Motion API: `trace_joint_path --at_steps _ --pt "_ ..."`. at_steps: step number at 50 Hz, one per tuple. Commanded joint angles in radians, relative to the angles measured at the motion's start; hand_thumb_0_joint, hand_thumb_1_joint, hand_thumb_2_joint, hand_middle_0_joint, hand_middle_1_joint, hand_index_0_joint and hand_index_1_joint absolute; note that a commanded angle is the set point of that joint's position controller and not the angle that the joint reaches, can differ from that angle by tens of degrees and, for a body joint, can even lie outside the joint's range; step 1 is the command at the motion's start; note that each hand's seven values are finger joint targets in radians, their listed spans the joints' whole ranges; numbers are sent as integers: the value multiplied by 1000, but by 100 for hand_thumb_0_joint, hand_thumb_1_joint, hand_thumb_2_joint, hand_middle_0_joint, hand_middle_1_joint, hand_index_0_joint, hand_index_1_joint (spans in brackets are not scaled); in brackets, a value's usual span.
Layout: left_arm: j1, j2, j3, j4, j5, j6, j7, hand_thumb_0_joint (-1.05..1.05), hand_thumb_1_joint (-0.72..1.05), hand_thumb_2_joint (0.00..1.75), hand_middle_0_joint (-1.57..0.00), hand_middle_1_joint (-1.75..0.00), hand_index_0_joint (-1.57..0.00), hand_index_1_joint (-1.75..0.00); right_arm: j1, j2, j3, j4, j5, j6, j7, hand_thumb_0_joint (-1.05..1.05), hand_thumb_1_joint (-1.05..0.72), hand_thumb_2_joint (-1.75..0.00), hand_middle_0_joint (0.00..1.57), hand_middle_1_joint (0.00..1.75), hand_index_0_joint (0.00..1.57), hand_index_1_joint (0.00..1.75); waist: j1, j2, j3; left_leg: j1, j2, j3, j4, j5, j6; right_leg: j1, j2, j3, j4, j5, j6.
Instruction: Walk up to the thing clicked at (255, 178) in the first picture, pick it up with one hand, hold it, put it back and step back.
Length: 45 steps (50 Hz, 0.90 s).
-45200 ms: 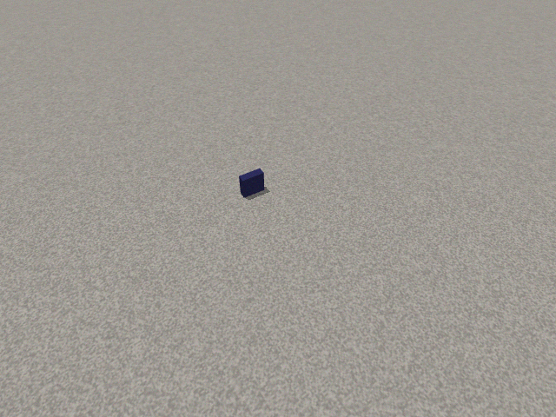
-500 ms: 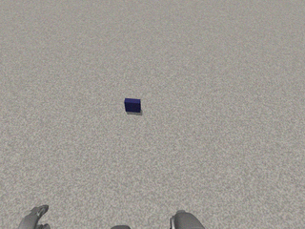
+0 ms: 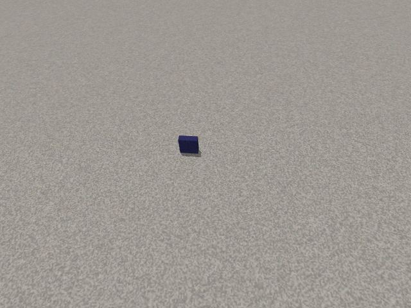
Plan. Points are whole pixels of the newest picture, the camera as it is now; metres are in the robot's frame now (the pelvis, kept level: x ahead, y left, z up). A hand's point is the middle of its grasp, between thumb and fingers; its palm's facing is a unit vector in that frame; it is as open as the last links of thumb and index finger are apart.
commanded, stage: step back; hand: left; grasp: from above
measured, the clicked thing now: (188, 144) +1.15 +0.18 -0.70
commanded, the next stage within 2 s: stand in 0.92 s
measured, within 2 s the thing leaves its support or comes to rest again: neither
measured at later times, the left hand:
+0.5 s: hand out of the picture +0.05 +0.25 -0.13, palm faces +0.06 -0.92 -0.39, open 7.4 cm
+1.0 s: hand out of the picture +0.11 +0.27 -0.14, palm faces +0.00 -0.94 -0.35, open 7.4 cm
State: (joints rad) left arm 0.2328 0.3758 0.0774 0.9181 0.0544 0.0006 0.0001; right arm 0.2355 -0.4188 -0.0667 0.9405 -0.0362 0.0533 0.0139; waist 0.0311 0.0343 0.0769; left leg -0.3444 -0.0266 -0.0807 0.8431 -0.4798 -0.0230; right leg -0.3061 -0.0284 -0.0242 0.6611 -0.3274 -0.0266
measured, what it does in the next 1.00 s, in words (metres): steps on the spot: left foot, then left foot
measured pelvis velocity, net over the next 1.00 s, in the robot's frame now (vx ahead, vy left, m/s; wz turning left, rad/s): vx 0.04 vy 0.01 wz -0.01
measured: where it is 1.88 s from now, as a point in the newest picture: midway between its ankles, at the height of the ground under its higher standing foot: outside the picture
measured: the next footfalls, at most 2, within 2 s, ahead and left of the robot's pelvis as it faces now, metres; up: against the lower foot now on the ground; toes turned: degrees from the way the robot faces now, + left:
left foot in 0.04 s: +0.03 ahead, +0.14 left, +0.00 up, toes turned -2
left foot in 0.60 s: +0.12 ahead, +0.14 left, +0.00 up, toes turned +2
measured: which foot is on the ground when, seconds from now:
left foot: up 0.00-0.02, down 0.04-0.30, up 0.32-0.58, down 0.60-1.00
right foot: down 0.00-1.00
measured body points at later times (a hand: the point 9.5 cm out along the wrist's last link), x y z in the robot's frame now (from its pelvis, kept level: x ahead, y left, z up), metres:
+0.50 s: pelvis +0.01 -0.01 +0.01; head +0.02 -0.03 +0.46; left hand +0.04 +0.30 -0.10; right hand +0.10 -0.33 -0.12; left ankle +0.05 +0.13 -0.69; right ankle +0.02 -0.11 -0.72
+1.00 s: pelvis +0.04 +0.01 +0.02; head +0.06 +0.01 +0.47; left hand +0.11 +0.32 -0.11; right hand +0.17 -0.28 -0.11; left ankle +0.08 +0.14 -0.72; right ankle +0.02 -0.11 -0.72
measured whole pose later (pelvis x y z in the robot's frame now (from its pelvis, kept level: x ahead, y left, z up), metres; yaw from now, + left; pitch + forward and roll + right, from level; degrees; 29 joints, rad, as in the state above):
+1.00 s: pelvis +0.04 +0.01 +0.02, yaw +0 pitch -2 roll +0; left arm 0.14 0.36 0.01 1.09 0.01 -0.03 0.00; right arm 0.02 -0.33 -0.01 1.08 -0.01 -0.01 0.02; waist 0.02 0.01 0.07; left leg -0.23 0.04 0.03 0.45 -0.18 -0.01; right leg -0.13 0.00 0.00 0.45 -0.28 0.01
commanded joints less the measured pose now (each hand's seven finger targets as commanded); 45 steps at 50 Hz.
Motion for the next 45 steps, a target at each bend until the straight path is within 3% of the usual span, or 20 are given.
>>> trace_joint_path --at_steps 1,2,3,4,7,10,13,14,15,16,17,21,27,30,31,32,33,36,39,45 --pt "-41 269 54 -68 -9 -11 7 0 90 90 -20 -30 -20 -30 -25 -135 -42 -44 1 -72 -6 0 -90 -90 20 30 20 30 -12 -156 -56 183 -15 94 -503 92 42 15 -159 204 -196 -227 -107" --pt "-9 214 37 -64 -10 -7 5 0 90 90 -20 -30 -20 -30 11 -160 -58 -23 -10 -80 -11 0 -90 -90 20 30 20 30 -21 -63 -75 322 42 -32 -509 76 65 -116 -120 164 -78 -198 -73" --pt "-48 158 20 -77 -30 -12 -2 0 90 90 -20 -30 -20 -30 -2 -244 -68 -34 -12 -85 -14 0 -90 -90 20 30 20 30 -35 144 -53 302 256 -428 -606 -257 162 -297 2 46 65 -213 5" --pt "-130 249 53 -65 -28 -16 4 0 90 90 -20 -30 -20 -30 -10 -314 -77 -39 -4 -85 -9 0 -90 -90 20 30 20 30 -72 125 25 66 375 -538 -670 -430 280 -220 -9 48 200 -255 15" --pt "-67 218 42 -33 -40 -26 -13 0 90 90 -20 -30 -20 -30 -86 -224 -46 -52 -10 -102 -12 0 -90 -90 20 30 20 30 -20 74 43 72 261 -308 -607 -191 213 -166 -20 67 194 -122 8" --pt "-39 213 48 -15 -33 -33 -23 0 90 90 -20 -30 -20 -30 -55 -239 -60 -37 -8 -93 -3 0 -90 -90 20 30 20 30 -45 169 2 87 236 -244 -583 -164 204 -79 16 2 76 -163 13" --pt "32 181 50 23 -24 -47 -10 0 90 90 -20 -30 -20 -30 -88 -203 -49 -50 2 -69 -1 0 -90 -90 20 30 20 30 13 121 -31 0 186 -116 -418 -27 156 157 63 -57 -191 -16 -6" --pt "71 200 57 40 -19 -56 0 0 90 90 -20 -30 -20 -30 -72 -150 -34 -50 9 -62 -4 0 -90 -90 20 30 20 30 32 34 -56 -74 143 -69 -287 35 120 283 45 4 -258 0 -7" --pt "111 269 77 41 -5 -64 10 0 90 90 -20 -30 -20 -30 -69 -83 -11 -80 17 -65 -7 0 -90 -90 20 30 20 30 51 -166 -59 -263 13 3 -47 -1 66 374 -140 345 -367 -170 -70" --pt "109 348 91 29 -6 -66 11 0 90 90 -20 -30 -20 -30 -111 -113 -20 -89 10 -63 -20 0 -90 -90 20 30 20 30 69 -194 -12 -319 -29 -14 92 -118 47 254 -349 599 -462 -322 -165" --pt "52 354 89 -2 -11 -69 10 0 90 90 -20 -30 -20 -30 -96 -160 -36 -77 8 -66 -27 0 -90 -90 20 30 20 30 39 -117 45 -289 19 -91 151 -96 47 146 -412 647 -462 -297 -233" --pt "-38 267 59 -19 -26 -86 14 0 90 90 -20 -30 -20 -30 -2 -144 -34 -18 10 -74 -13 0 -90 -90 20 30 20 30 -18 -119 19 -149 55 -70 90 93 27 88 -242 293 -392 1 -147" --pt "-54 248 38 -21 -38 -67 19 0 90 90 -20 -30 -20 -30 -51 -96 -20 -17 11 -72 -13 0 -90 -90 20 30 20 30 -13 -178 -57 55 46 107 -223 169 28 97 -211 124 -196 583 -124" --pt "-52 215 15 -34 -47 -48 20 0 90 90 -20 -30 -20 -30 -35 -127 -30 4 8 -82 -24 0 -90 -90 20 30 20 30 -36 -83 -119 216 87 43 -375 492 72 49 -142 90 -50 513 -46" --pt "-39 186 6 -39 -55 -44 18 0 90 90 -20 -30 -20 -30 -34 -177 -40 1 2 -87 -30 0 -90 -90 20 30 20 30 -29 31 -160 240 214 -110 -398 576 118 15 -76 66 15 366 -9" --pt "-21 188 7 -14 -71 -31 20 0 90 90 -20 -30 -20 -30 -110 -214 -37 -16 17 -87 -29 0 -90 -90 20 30 20 30 -2 84 -163 131 292 -198 -420 490 209 65 5 21 60 65 7" --pt "-27 192 9 11 -64 -24 22 0 90 90 -20 -30 -20 -30 -147 -217 -37 -19 18 -82 -27 0 -90 -90 20 30 20 30 -4 100 -130 47 324 -223 -455 386 233 116 10 16 44 -107 2" --pt "2 191 2 53 -45 -32 19 0 90 90 -20 -30 -20 -30 -221 -179 -16 -10 13 -69 -23 0 -90 -90 20 30 20 30 16 109 -91 1 250 -123 -454 204 140 143 -14 45 -119 -11 -16" --pt "-61 230 8 65 -39 -45 11 0 90 90 -20 -30 -20 -30 -226 -139 -3 19 21 -66 -17 0 -90 -90 20 30 20 30 -17 35 -66 66 163 -51 -436 100 61 61 -85 170 -243 16 -41" --pt "-116 222 3 89 -42 -58 16 0 90 90 -20 -30 -20 -30 -234 -123 7 71 26 -80 -15 0 -90 -90 20 30 20 30 -30 -33 -139 188 159 26 -395 463 64 145 -95 144 -267 328 -13"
